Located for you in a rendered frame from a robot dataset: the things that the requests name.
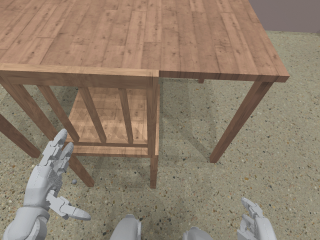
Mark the robot left thigh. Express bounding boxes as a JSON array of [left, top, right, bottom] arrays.
[[109, 217, 142, 240]]

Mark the chair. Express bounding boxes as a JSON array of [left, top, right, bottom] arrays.
[[0, 63, 160, 189]]

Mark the left robot shin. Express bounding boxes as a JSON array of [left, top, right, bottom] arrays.
[[125, 214, 135, 218]]

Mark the robot left forearm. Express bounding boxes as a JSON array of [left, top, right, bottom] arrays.
[[2, 205, 50, 240]]

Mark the robot left hand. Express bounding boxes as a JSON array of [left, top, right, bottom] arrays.
[[23, 128, 91, 221]]

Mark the table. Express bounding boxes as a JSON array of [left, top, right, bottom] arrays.
[[0, 0, 290, 163]]

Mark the robot right hand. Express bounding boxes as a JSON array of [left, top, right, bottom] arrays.
[[237, 197, 277, 240]]

